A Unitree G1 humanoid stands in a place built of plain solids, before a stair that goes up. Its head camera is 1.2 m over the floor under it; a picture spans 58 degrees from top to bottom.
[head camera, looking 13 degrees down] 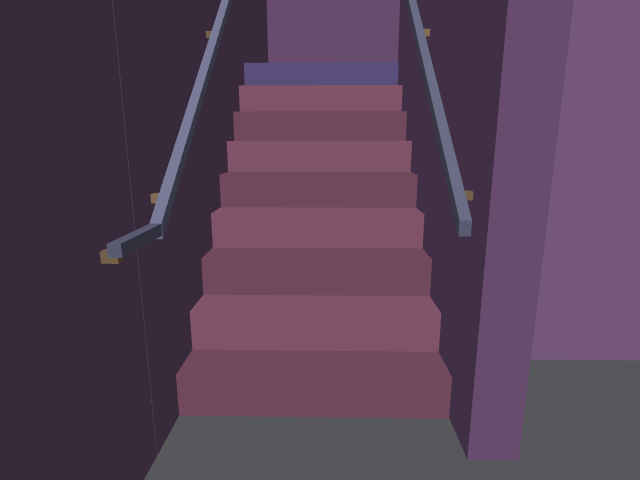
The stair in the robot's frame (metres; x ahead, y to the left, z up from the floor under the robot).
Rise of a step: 0.20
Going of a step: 0.23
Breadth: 1.20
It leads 1 degrees to the right of straight ahead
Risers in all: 9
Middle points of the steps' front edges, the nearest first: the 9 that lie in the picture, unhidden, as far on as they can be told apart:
1.70 0.03 0.20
1.93 0.02 0.40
2.17 0.02 0.60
2.40 0.02 0.80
2.64 0.01 1.00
2.87 0.01 1.19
3.11 0.00 1.39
3.34 0.00 1.59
3.58 -0.01 1.79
